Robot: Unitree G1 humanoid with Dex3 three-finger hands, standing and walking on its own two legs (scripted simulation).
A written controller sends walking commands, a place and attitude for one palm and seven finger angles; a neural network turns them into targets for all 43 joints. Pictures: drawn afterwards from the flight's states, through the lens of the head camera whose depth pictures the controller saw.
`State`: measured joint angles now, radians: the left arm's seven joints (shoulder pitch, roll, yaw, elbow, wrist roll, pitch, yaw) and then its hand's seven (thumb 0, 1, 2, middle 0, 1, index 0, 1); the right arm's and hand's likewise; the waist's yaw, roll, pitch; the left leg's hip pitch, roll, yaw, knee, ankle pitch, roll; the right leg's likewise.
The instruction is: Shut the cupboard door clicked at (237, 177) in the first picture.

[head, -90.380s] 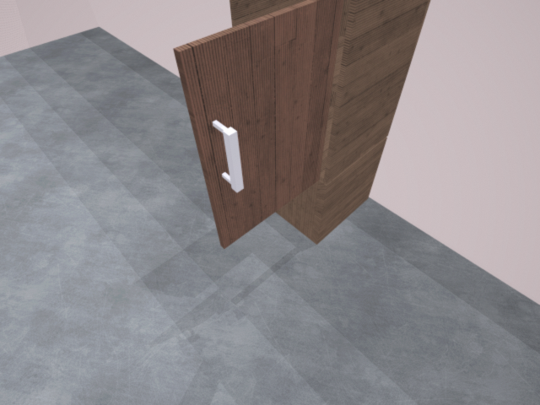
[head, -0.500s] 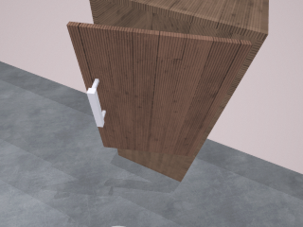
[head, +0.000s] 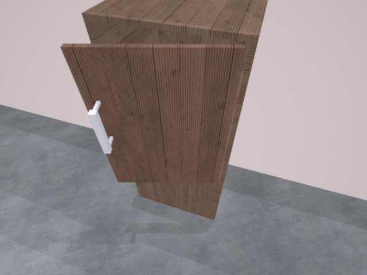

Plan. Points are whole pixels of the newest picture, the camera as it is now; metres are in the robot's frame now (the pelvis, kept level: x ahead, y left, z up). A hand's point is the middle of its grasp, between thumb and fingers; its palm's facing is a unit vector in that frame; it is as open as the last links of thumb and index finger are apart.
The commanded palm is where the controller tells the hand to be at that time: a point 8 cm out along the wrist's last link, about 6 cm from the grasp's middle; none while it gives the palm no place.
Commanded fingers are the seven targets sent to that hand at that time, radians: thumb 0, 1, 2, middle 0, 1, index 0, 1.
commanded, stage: come to a stop and stand still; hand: left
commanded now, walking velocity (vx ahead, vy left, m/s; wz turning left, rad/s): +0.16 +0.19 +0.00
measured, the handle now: (102, 128) +0.51 +0.26 +0.01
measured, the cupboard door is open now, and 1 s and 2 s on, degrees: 18 18 18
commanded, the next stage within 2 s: look again from close up in 0.82 s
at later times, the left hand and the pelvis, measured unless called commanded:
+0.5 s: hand out of the picture -0.02 +0.19 -0.19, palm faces +0.10 -0.98 -0.16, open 7.4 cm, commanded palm none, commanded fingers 0.00 0.90 0.90 -0.20 -0.30 -0.20 -0.30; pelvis +0.03 +0.03 -0.01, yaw +0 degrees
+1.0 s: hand out of the picture +0.03 +0.23 -0.18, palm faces -0.01 -0.98 -0.21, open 7.3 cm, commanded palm none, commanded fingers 0.00 0.90 0.90 -0.20 -0.30 -0.20 -0.30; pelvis +0.00 +0.04 +0.00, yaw +1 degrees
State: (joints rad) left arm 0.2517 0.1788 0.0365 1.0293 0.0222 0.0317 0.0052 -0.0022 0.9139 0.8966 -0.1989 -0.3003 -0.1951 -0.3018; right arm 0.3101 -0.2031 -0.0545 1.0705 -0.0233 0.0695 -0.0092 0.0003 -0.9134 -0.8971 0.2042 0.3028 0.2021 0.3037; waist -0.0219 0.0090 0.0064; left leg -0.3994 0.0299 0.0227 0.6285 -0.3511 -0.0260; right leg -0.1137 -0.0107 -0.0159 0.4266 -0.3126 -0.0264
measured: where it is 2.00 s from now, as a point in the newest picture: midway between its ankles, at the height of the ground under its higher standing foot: outside the picture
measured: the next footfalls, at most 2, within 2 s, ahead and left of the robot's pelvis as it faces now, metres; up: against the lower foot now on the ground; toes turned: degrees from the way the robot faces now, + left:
left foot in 0.36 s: +0.08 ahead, +0.19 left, +0.00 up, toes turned -2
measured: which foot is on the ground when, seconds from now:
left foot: up 0.00-0.34, down 0.36-1.00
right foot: down 0.00-1.00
